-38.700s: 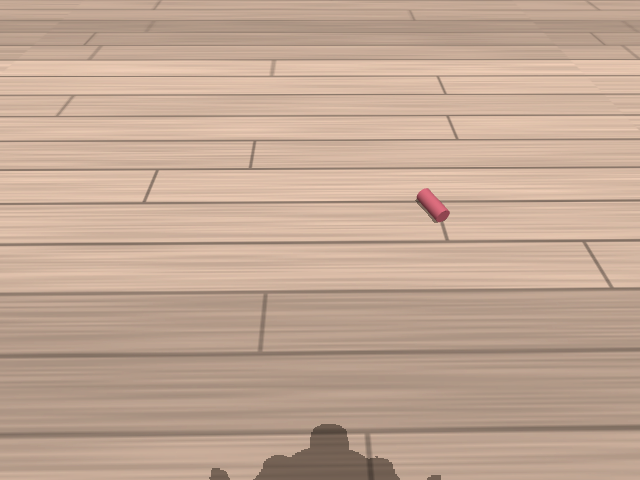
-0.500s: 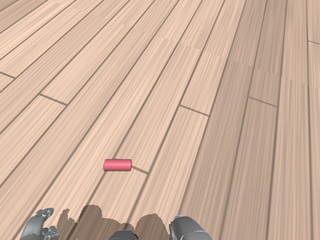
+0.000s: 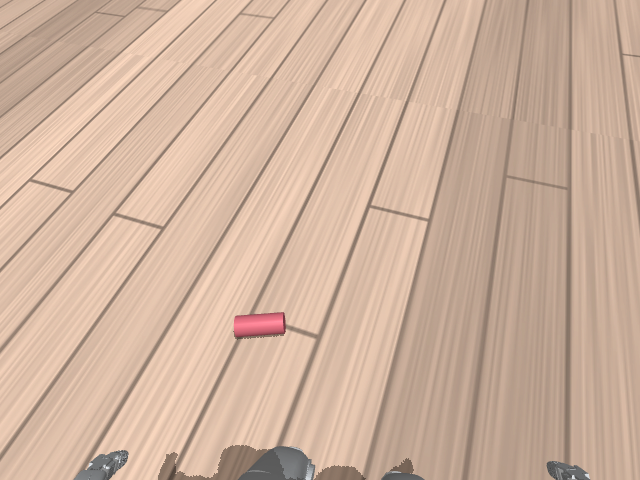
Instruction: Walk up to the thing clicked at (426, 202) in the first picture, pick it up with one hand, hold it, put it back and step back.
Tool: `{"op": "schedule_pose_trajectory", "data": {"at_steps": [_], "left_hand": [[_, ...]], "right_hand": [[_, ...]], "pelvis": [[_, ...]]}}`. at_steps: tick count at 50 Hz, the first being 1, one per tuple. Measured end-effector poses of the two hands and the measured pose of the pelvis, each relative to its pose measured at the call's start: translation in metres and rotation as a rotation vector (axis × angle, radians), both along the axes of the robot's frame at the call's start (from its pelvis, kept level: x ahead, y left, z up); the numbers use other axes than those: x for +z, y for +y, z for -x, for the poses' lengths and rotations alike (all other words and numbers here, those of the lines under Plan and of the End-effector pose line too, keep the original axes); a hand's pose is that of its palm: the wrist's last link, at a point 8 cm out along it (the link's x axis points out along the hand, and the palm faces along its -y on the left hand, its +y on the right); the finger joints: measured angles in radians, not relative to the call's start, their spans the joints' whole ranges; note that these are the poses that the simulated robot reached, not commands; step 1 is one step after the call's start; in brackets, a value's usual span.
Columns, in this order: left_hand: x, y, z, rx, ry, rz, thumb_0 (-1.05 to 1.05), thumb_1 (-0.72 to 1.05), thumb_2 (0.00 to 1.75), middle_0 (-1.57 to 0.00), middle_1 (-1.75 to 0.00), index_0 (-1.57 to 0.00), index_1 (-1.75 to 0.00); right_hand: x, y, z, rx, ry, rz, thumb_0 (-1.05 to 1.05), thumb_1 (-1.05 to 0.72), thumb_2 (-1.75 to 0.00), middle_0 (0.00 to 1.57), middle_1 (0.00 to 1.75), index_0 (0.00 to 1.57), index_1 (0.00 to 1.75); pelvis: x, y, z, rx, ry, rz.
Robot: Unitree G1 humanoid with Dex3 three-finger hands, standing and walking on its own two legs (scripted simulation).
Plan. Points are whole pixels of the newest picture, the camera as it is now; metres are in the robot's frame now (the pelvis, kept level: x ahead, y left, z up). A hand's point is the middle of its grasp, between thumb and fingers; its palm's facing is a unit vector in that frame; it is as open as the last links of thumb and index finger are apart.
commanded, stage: step back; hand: left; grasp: from above
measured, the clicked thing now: (260, 324) +0.60 +0.26 -0.73
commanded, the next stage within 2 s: none
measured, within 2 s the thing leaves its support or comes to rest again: neither
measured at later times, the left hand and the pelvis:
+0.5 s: hand out of the picture -0.08 +0.28 -0.16, palm faces +0.01 -0.92 -0.38, open 7.4 cm; pelvis -0.15 +0.00 +0.00, yaw +0 degrees
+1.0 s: hand out of the picture -0.20 +0.25 -0.15, palm faces +0.07 -0.91 -0.42, open 7.4 cm; pelvis -0.33 -0.03 -0.02, yaw +6 degrees
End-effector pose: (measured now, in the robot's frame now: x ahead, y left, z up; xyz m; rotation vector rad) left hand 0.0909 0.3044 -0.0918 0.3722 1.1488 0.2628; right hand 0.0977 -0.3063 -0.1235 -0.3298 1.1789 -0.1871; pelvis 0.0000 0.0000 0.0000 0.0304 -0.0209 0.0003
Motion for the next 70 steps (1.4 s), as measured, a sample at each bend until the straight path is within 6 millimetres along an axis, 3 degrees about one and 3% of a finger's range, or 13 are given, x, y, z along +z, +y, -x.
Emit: {"op": "schedule_pose_trajectory", "data": {"at_steps": [5, 10, 16, 21, 26, 30, 36, 42, 50, 56, 61, 66, 70], "left_hand": [[-0.001, 0.006, 0.008, -0.008, -0.081, -0.004, 0.00, 0.90, 0.90, -0.21, -0.30, -0.20, -0.30], [-0.023, 0.020, 0.032, -0.004, -0.116, 0.031, 0.00, 0.90, 0.90, -0.21, -0.30, -0.20, -0.30], [-0.028, 0.021, 0.084, 0.035, -0.042, 0.074, 0.00, 0.90, 0.90, -0.20, -0.30, -0.20, -0.30], [-0.028, 0.021, 0.134, 0.049, 0.013, 0.067, 0.00, 0.90, 0.90, -0.20, -0.30, -0.20, -0.30], [-0.033, 0.014, 0.182, 0.025, 0.085, 0.035, 0.00, 0.90, 0.90, -0.20, -0.30, -0.20, -0.30], [-0.034, -0.001, 0.215, 0.003, 0.096, 0.008, 0.00, 0.90, 0.90, -0.20, -0.30, -0.20, -0.30], [-0.009, -0.025, 0.265, 0.014, 0.078, -0.001, 0.00, 0.90, 0.90, -0.21, -0.30, -0.20, -0.30], [0.007, -0.025, 0.276, 0.006, 0.003, -0.037, 0.00, 0.90, 0.90, -0.21, -0.30, -0.21, -0.30], [-0.017, -0.013, 0.301, 0.004, -0.127, -0.007, 0.00, 0.90, 0.90, -0.21, -0.30, -0.20, -0.30], [-0.026, -0.021, 0.359, 0.037, -0.059, 0.060, 0.00, 0.90, 0.90, -0.20, -0.30, -0.20, -0.30], [-0.027, -0.025, 0.415, 0.053, -0.004, 0.067, 0.00, 0.90, 0.90, -0.21, -0.30, -0.20, -0.30], [-0.032, -0.032, 0.476, 0.025, 0.084, 0.033, 0.00, 0.90, 0.90, -0.20, -0.30, -0.20, -0.30], [-0.029, -0.045, 0.523, 0.025, 0.127, 0.006, 0.00, 0.90, 0.90, -0.20, -0.30, -0.20, -0.30]], "right_hand": [[-0.002, -0.001, 0.035, 0.036, 0.054, 0.042, 0.00, -0.91, -0.90, 0.20, 0.30, 0.21, 0.29], [0.000, 0.012, 0.067, 0.067, 0.058, 0.070, 0.00, -0.91, -0.90, 0.20, 0.30, 0.21, 0.29], [0.022, 0.024, 0.107, 0.078, 0.048, 0.070, 0.00, -0.90, -0.90, 0.20, 0.30, 0.21, 0.30], [0.032, 0.020, 0.117, 0.076, -0.005, 0.079, 0.00, -0.90, -0.90, 0.20, 0.30, 0.21, 0.30], [0.026, 0.008, 0.128, 0.070, -0.096, 0.068, 0.00, -0.90, -0.90, 0.20, 0.30, 0.21, 0.30], [0.009, -0.012, 0.149, 0.060, -0.139, 0.042, 0.00, -0.90, -0.90, 0.20, 0.30, 0.21, 0.30], [-0.001, -0.029, 0.206, 0.005, -0.083, 0.001, 0.00, -0.90, -0.90, 0.20, 0.30, 0.21, 0.29], [-0.004, -0.037, 0.275, 0.009, 0.014, 0.011, 0.00, -0.91, -0.90, 0.20, 0.30, 0.21, 0.29], [-0.010, -0.023, 0.346, 0.073, 0.100, 0.051, 0.00, -0.91, -0.90, 0.20, 0.30, 0.21, 0.29], [0.014, -0.018, 0.384, 0.085, 0.060, 0.064, 0.00, -0.90, -0.90, 0.20, 0.30, 0.21, 0.30], [0.029, -0.025, 0.390, 0.095, -0.016, 0.080, 0.00, -0.90, -0.90, 0.20, 0.30, 0.21, 0.30], [0.024, -0.038, 0.396, 0.106, -0.116, 0.060, 0.00, -0.90, -0.90, 0.20, 0.30, 0.21, 0.30], [0.007, -0.054, 0.419, 0.077, -0.139, 0.030, 0.00, -0.90, -0.90, 0.20, 0.30, 0.21, 0.30]], "pelvis": [[-0.005, 0.005, 0.029, 0.043, 0.000, 0.020], [-0.017, 0.014, 0.065, 0.072, -0.031, 0.012], [-0.004, 0.017, 0.095, 0.071, -0.025, 0.057], [0.001, 0.011, 0.123, 0.033, -0.005, 0.055], [-0.007, -0.001, 0.159, -0.014, -0.012, 0.041], [-0.019, -0.015, 0.192, -0.041, -0.025, 0.033], [-0.008, -0.029, 0.228, -0.033, -0.031, -0.006], [-0.003, -0.032, 0.264, 0.015, 0.000, -0.007], [-0.020, -0.027, 0.332, 0.096, -0.025, 0.005], [-0.008, -0.025, 0.371, 0.087, -0.040, 0.046], [-0.002, -0.032, 0.404, 0.050, -0.013, 0.052], [-0.010, -0.044, 0.444, -0.003, -0.004, 0.034], [-0.017, -0.055, 0.473, -0.010, -0.029, 0.069]]}}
